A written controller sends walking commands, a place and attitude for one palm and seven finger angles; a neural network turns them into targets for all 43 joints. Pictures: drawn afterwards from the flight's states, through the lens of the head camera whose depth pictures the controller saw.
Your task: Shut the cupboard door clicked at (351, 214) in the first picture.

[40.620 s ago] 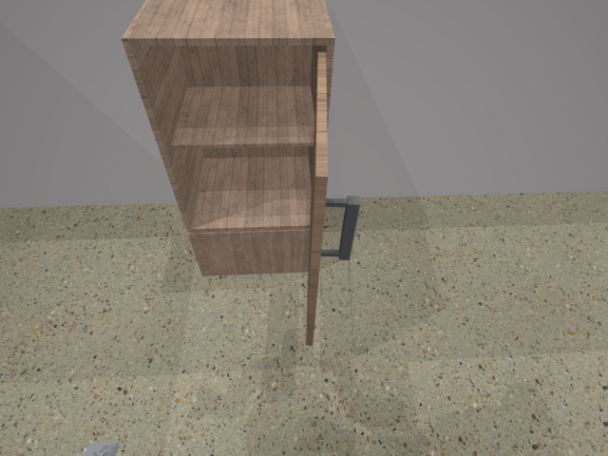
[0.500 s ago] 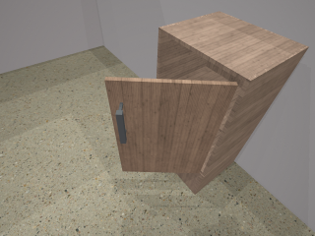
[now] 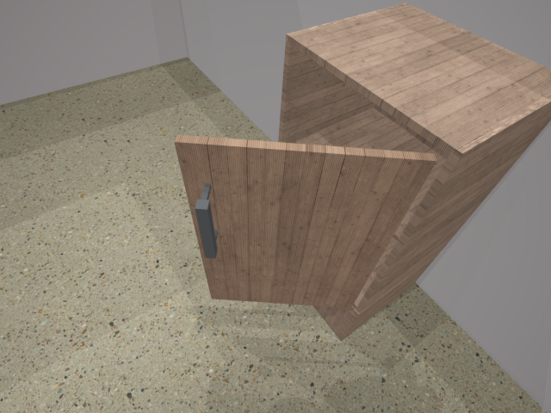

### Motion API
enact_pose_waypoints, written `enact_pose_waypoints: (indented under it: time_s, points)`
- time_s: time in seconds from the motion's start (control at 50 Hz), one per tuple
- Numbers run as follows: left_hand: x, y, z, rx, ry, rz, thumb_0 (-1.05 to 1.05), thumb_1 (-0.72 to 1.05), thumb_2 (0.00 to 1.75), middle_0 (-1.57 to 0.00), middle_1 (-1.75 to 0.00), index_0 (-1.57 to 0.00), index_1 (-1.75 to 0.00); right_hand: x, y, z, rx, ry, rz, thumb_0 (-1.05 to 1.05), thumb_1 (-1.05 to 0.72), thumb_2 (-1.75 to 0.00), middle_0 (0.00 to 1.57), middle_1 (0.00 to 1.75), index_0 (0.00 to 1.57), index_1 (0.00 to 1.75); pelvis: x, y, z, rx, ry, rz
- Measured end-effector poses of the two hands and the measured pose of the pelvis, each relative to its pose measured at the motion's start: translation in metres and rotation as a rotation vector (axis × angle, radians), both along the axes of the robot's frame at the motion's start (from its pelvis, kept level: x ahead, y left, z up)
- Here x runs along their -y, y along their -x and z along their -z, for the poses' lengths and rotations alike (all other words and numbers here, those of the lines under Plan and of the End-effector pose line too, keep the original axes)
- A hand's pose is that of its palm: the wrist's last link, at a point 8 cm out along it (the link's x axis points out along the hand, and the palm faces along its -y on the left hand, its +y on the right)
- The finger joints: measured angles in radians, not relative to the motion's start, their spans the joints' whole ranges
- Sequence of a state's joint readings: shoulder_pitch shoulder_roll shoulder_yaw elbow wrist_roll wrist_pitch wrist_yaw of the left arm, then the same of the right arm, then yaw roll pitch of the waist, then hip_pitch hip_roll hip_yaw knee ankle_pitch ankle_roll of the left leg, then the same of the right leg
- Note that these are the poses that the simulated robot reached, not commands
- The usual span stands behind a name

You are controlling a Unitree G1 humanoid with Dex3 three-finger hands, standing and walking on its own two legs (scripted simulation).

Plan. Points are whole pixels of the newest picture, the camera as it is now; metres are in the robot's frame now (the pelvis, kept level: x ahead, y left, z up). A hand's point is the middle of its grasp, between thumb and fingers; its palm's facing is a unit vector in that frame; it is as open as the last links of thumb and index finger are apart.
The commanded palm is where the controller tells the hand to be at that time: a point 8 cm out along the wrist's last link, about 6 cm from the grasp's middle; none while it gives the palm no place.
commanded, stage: come to a stop and stand still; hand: left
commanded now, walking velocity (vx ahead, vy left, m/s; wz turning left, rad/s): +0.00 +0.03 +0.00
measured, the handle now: (209, 222) +0.44 +0.16 -0.04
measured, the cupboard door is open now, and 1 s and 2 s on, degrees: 52 52 52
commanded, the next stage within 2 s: look again from close up in 1.12 s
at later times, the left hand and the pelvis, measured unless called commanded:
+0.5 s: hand out of the picture -0.01 +0.16 -0.17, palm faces +0.01 -0.98 -0.18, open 7.3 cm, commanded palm none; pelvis -0.02 -0.02 +0.01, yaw +0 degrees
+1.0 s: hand out of the picture -0.07 +0.14 -0.17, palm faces +0.04 -0.99 -0.11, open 7.4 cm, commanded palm none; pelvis -0.02 +0.01 +0.01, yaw +0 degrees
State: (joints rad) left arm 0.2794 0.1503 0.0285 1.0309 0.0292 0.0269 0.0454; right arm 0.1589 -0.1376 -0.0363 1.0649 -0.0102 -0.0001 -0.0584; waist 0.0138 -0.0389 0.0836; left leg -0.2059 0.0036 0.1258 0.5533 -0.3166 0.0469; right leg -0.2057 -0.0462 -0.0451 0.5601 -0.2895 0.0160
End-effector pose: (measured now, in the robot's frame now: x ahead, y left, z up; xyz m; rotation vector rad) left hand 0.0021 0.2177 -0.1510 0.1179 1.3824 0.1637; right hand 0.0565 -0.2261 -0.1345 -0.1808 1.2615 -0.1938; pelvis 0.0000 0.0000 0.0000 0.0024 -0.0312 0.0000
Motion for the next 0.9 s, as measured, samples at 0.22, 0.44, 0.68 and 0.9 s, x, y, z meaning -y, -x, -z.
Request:
enact_pose_waypoints:
  time_s: [0.22, 0.44, 0.68, 0.9]
  points:
    - [-0.001, -0.030, -0.017, 0.111, -0.044, 0.065, 0.01, 0.91, 0.90, -0.20, -0.30, -0.19, -0.30, 0.016, 0.033, 0.000, -0.041, -0.036, 0.028, 0.01, -0.93, -0.90, 0.20, 0.30, 0.20, 0.30, 0.014, 0.012, -0.006, -0.003, -0.001, 0.004]
    - [0.008, 0.002, -0.016, 0.059, -0.017, 0.050, 0.01, 0.93, 0.90, -0.20, -0.30, -0.20, -0.30, 0.006, 0.087, -0.002, -0.165, -0.067, 0.033, 0.01, -0.92, -0.90, 0.20, 0.30, 0.20, 0.30, 0.017, 0.020, -0.012, 0.001, 0.004, -0.003]
    - [0.029, 0.067, -0.010, -0.102, 0.056, 0.006, 0.01, 0.91, 0.90, -0.20, -0.30, -0.19, -0.30, -0.019, 0.113, -0.002, -0.223, -0.094, 0.054, 0.01, -0.91, -0.90, 0.20, 0.30, 0.20, 0.30, 0.008, 0.021, -0.013, -0.003, 0.005, 0.001]
    - [0.032, 0.081, -0.008, -0.125, 0.086, -0.013, 0.00, 0.90, 0.90, -0.20, -0.30, -0.19, -0.30, -0.032, 0.104, -0.002, -0.190, -0.091, 0.051, 0.01, -0.92, -0.90, 0.20, 0.30, 0.20, 0.30, -0.002, 0.021, -0.012, -0.005, 0.004, 0.002]
